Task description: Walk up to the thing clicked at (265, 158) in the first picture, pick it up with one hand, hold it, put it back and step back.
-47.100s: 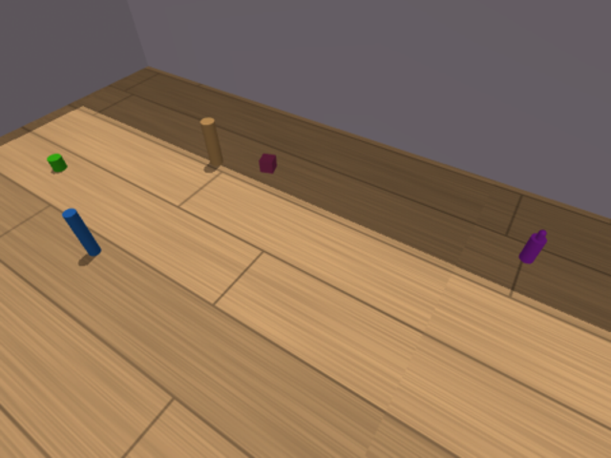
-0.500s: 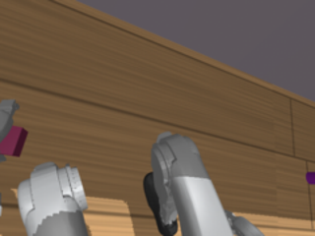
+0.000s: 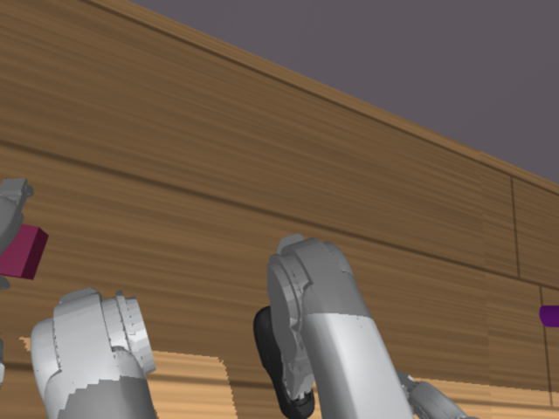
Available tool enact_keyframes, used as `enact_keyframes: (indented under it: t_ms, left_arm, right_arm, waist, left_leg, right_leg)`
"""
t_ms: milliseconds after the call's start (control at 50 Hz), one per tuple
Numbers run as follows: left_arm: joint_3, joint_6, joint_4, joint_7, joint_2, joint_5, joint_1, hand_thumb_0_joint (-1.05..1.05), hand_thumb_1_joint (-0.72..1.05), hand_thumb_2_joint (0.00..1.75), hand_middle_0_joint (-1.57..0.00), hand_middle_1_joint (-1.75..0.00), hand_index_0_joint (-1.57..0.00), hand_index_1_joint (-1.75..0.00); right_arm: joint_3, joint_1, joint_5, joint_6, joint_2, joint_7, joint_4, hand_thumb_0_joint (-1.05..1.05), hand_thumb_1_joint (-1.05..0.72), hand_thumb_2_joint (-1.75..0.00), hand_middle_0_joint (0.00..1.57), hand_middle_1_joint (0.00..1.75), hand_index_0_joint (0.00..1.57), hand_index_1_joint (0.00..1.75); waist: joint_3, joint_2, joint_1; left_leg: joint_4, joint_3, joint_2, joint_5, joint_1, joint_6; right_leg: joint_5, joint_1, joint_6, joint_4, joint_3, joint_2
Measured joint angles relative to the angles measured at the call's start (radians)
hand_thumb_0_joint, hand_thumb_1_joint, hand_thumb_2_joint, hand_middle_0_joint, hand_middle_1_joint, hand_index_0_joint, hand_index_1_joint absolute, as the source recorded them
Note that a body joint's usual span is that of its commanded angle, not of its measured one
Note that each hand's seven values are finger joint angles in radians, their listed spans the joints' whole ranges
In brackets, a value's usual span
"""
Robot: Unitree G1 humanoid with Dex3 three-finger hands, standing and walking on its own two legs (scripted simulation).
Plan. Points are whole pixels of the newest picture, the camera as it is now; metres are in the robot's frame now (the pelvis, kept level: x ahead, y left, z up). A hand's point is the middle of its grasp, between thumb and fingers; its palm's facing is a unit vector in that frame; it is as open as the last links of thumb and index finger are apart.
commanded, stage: close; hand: left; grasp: from above
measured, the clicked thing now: (7, 249) +0.39 +0.28 -0.26
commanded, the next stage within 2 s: none
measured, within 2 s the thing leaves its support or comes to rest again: neither
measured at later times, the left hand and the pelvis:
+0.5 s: hand out of the picture +0.39 +0.29 -0.24, palm faces -0.48 -0.06 -0.87, open 13.6 cm; pelvis +0.00 +0.00 +0.00, yaw +0 degrees
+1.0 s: hand out of the picture +0.40 +0.29 -0.24, palm faces -0.48 -0.07 -0.87, open 13.7 cm; pelvis +0.00 +0.00 +0.00, yaw +0 degrees
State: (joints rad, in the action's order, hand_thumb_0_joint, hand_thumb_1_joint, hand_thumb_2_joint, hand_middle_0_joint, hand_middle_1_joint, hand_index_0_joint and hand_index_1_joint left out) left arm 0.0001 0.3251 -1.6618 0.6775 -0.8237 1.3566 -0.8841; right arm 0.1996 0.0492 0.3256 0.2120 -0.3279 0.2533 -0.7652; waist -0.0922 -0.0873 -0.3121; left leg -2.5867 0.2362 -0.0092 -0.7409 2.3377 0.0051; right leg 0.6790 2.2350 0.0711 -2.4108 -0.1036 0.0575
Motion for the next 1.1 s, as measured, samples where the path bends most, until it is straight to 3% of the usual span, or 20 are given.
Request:
enact_keyframes:
  t_ms: [720,1100]
  left_arm:
    - [0.01,-0.004,0.014,-0.002,-0.004,-0.008,0.008,0.0,-0.36,0.85,-0.18,-0.77,-0.19,-0.76]
    - [0.004,0.01,0.003,0.006,-0.008,0.005,-0.003,0.0,-0.4,0.85,-0.18,-0.77,-0.19,-0.76]
  right_arm:
    - [-0.002,0.003,0.001,-0.004,0.0,-0.007,0.001,0.0,-0.89,-0.89,0.2,0.3,0.2,0.3]
    - [0.004,0.001,0.001,-0.004,-0.006,-0.003,0.003,0.0,-0.89,-0.89,0.2,0.3,0.2,0.3]
  waist:
    - [-0.008,-0.003,-0.002]
    - [-0.006,-0.002,-0.002]
  left_leg:
    - [0.004,0.001,0.001,0.002,-0.005,0.005]
    - [0.003,0.001,0.002,-0.002,-0.003,0.0]
  right_leg:
    - [-0.006,0.0,0.002,0.002,0.0,0.001]
    - [-0.002,-0.002,0.0,0.006,-0.002,0.001]
